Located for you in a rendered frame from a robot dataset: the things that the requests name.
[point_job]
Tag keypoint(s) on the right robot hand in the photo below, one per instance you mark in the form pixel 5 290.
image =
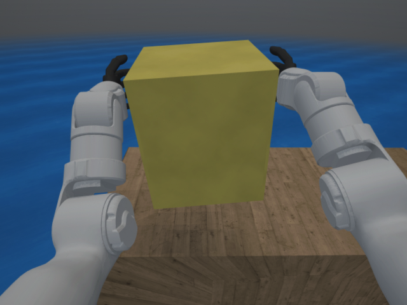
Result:
pixel 284 56

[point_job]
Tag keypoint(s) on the pedestal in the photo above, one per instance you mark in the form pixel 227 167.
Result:
pixel 278 251

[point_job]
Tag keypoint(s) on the right robot forearm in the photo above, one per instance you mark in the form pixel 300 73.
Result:
pixel 338 135

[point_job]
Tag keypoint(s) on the robot right upper arm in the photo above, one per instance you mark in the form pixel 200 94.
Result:
pixel 369 199

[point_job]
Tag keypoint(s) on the left robot forearm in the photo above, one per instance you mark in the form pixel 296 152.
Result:
pixel 96 143

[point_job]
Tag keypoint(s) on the robot left upper arm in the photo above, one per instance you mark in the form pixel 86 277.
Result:
pixel 89 234

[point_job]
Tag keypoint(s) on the carton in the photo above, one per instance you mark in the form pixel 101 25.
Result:
pixel 203 117

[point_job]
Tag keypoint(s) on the left robot hand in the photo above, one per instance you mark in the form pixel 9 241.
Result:
pixel 113 75

